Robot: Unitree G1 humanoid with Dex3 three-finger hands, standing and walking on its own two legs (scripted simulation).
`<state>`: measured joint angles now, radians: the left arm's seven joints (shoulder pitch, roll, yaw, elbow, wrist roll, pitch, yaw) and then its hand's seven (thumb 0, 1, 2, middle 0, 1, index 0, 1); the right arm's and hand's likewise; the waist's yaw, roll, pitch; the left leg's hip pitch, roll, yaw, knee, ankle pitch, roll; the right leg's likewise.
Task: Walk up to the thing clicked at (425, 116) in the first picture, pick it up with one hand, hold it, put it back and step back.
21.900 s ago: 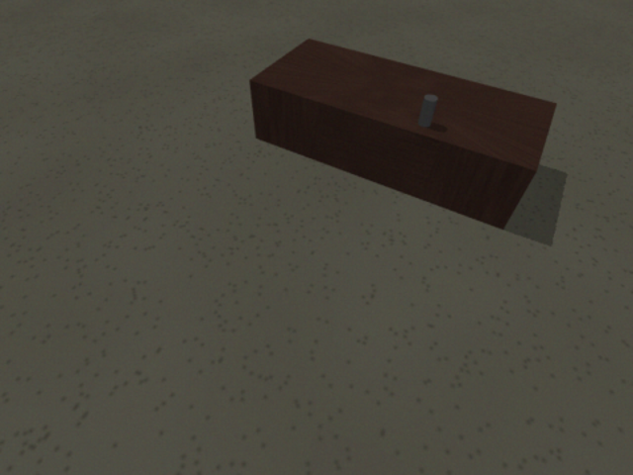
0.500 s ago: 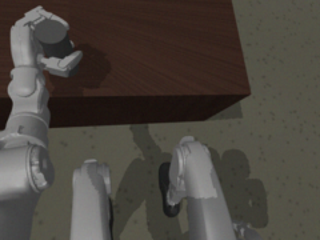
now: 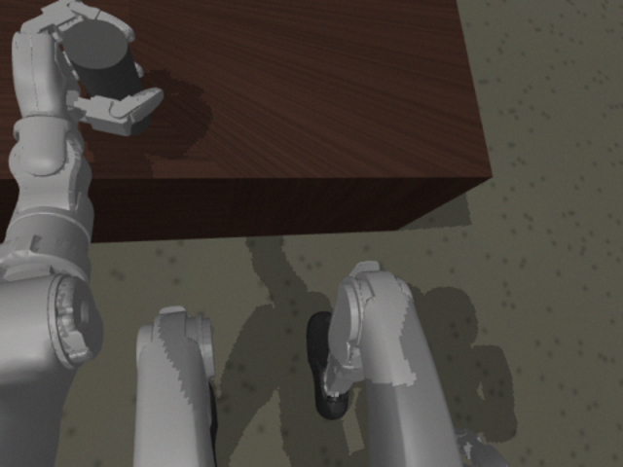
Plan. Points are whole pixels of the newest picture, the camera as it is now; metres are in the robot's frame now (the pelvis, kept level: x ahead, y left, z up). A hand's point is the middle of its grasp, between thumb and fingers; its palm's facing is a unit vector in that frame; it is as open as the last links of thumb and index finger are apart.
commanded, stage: open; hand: left
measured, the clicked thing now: (113, 85) +0.56 +0.13 -0.02
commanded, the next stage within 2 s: withdraw in 0.26 s
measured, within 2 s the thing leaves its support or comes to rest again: neither
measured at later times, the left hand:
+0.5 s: hand (113, 75) +0.56 +0.13 -0.01, palm faces -0.03 -1.00 -0.05, open 15.1 cm
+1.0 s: hand out of the picture +0.59 +0.21 +0.14, palm faces +0.04 -0.97 -0.23, open 17.3 cm
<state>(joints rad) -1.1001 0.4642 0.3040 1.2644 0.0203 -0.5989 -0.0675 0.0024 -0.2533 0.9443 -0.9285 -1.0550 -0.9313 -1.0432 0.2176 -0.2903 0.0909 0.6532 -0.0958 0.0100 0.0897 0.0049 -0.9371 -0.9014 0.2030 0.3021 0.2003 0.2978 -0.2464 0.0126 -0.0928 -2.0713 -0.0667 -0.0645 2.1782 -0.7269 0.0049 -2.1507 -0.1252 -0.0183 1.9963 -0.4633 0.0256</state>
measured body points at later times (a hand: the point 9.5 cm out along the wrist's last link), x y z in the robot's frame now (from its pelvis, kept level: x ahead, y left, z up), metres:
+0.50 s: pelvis +0.00 +0.00 +0.00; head +0.24 +0.04 +0.38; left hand +0.56 +0.18 +0.00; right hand +0.04 -0.27 -0.11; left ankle +0.07 +0.11 -0.37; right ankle +0.15 -0.15 -0.37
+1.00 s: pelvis +0.02 +0.01 +0.13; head +0.23 +0.03 +0.53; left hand +0.58 +0.26 +0.16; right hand +0.05 -0.27 +0.02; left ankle +0.07 +0.11 -0.37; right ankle +0.15 -0.15 -0.37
